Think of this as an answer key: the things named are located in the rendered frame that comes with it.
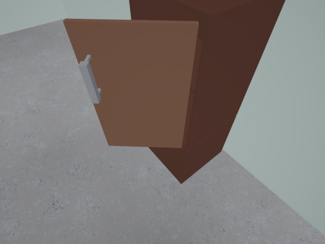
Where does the handle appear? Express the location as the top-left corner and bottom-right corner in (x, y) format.
(78, 55), (102, 104)

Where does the cupboard door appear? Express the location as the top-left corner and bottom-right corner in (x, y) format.
(63, 19), (199, 148)

